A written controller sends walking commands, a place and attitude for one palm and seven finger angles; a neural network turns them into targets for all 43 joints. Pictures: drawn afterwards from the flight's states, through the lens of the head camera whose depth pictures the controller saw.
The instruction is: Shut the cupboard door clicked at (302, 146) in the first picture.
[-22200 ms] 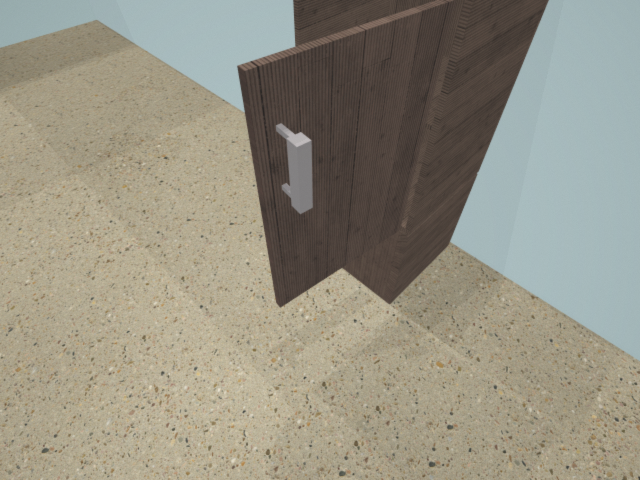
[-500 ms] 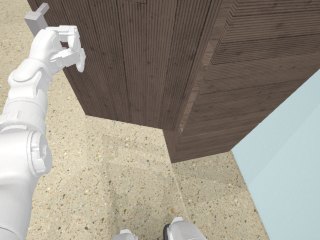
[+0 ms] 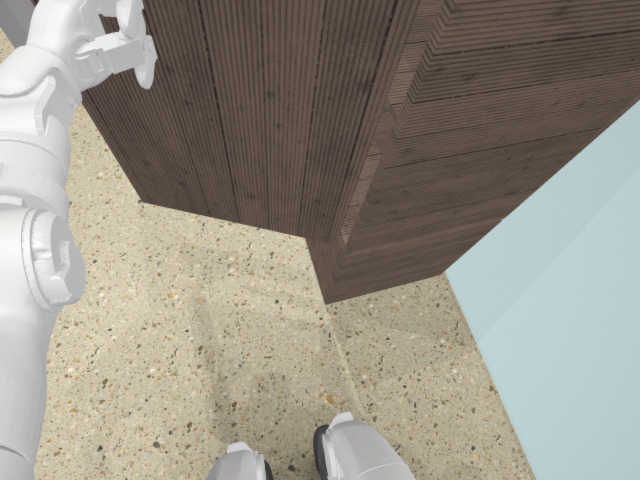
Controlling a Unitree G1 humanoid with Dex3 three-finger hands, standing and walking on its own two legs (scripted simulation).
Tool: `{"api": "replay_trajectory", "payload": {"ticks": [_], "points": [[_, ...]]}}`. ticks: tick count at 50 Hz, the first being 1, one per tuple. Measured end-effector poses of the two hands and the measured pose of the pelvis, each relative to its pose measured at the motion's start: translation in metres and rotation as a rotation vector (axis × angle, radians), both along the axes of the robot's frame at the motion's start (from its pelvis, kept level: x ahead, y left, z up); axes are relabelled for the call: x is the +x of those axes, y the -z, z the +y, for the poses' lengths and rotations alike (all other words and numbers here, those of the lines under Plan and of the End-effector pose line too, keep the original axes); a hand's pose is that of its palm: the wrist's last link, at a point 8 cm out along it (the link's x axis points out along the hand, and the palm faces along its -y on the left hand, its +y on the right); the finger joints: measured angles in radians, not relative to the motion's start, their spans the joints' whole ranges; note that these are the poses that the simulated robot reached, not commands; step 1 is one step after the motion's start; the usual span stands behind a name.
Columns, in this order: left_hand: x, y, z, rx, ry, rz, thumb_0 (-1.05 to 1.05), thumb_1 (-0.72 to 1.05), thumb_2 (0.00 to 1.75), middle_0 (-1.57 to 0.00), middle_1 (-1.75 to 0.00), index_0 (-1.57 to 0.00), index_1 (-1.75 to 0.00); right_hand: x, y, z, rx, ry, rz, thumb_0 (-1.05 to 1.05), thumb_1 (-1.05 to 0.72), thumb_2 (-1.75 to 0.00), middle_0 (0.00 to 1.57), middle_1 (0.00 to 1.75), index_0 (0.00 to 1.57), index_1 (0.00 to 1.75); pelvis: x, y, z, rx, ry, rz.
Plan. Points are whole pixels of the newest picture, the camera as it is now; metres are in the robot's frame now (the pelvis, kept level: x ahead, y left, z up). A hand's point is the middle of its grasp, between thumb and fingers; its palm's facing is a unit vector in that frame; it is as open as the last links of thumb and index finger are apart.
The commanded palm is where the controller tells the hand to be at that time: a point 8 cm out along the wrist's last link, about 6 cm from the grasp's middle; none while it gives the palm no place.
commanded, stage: push the door shut along its arc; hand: left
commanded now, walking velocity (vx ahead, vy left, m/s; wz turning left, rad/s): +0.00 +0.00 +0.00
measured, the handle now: (42, 24) +0.61 +0.21 +0.14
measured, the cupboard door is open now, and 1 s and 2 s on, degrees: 63 55 55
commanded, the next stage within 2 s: pull the fist back off the door in 0.14 s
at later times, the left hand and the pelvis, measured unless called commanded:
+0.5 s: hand (180, 35) +0.59 +0.07 +0.14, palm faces +0.03 -1.00 -0.04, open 3.1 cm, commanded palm +0.56 +0.11 +0.14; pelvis +0.00 -0.01 +0.00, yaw +0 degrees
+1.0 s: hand (177, 96) +0.51 +0.08 +0.14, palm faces -0.01 -1.00 -0.02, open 3.1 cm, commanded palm +0.48 +0.12 +0.14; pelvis +0.00 -0.01 +0.02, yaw +0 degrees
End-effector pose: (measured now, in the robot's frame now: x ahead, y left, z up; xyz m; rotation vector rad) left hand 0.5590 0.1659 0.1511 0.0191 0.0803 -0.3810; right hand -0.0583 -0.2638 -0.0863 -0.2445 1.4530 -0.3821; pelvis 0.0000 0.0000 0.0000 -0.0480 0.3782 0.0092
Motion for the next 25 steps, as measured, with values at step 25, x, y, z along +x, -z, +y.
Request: {"api": "replay_trajectory", "payload": {"ticks": [25], "points": [[0.009,0.01,-0.044,0.024,-0.408,-0.061,0.01,0.91,0.93,-1.29,-1.5,-1.29,-1.5,0.001,0.012,0.018,0.171,-0.048,-0.006,0.0,-0.9,-0.9,0.2,0.3,0.2,0.3,0.0,0.003,-0.01,0.005,-0.005,0.042]]}}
